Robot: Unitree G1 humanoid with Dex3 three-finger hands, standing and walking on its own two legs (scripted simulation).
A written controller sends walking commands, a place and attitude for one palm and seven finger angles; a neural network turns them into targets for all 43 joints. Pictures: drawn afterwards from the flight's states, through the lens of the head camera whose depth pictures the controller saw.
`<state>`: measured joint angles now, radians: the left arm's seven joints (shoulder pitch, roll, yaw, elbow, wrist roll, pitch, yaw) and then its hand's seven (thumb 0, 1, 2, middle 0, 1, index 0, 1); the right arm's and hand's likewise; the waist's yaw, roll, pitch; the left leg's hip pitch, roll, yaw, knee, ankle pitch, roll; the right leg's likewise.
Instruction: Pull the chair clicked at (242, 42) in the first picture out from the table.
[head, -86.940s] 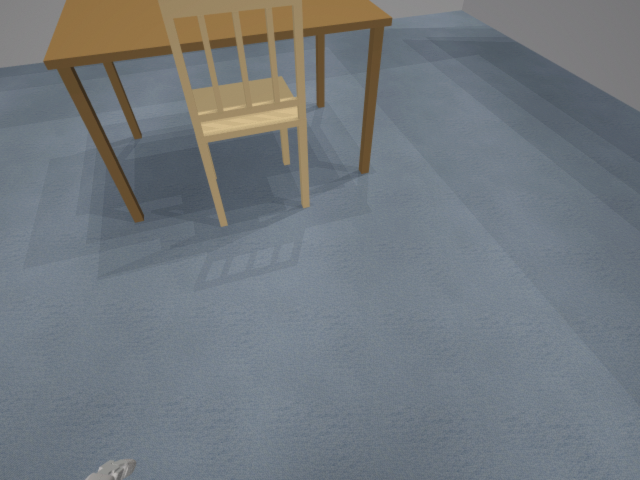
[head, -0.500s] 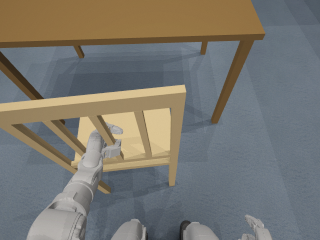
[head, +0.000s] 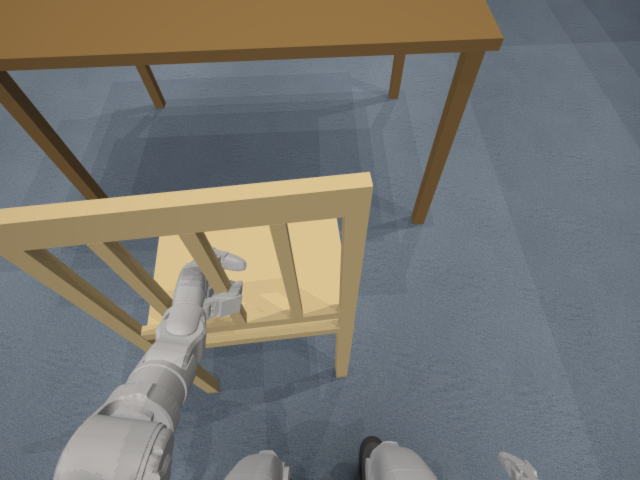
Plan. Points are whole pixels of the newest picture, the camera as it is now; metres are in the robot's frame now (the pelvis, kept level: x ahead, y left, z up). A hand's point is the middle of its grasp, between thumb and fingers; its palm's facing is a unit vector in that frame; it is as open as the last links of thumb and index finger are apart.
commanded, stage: step backward, pulling the chair out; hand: left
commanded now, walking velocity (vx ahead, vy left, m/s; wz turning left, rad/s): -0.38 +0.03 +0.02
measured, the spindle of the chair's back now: (220, 283) +0.38 +0.15 -0.06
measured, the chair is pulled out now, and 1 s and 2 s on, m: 0.41 0.61 0.61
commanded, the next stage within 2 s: stop walking, hand still on the chair in 0.26 s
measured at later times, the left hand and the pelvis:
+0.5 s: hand (223, 390) +0.23 +0.13 -0.06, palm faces -0.03 -0.98 -0.22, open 5.4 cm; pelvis -0.10 +0.00 +0.00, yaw +0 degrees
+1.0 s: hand (215, 445) +0.17 +0.13 -0.06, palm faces -0.02 -0.98 -0.22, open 5.5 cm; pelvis -0.07 +0.01 +0.01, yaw -3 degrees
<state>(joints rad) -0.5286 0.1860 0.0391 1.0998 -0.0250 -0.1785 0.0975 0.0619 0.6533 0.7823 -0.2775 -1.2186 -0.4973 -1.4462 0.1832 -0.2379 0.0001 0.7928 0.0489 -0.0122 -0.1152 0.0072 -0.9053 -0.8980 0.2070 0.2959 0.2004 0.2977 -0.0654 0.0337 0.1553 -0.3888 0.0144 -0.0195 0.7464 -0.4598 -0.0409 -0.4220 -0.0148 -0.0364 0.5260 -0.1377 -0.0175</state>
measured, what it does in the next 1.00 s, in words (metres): steps on the spot: left foot, then right foot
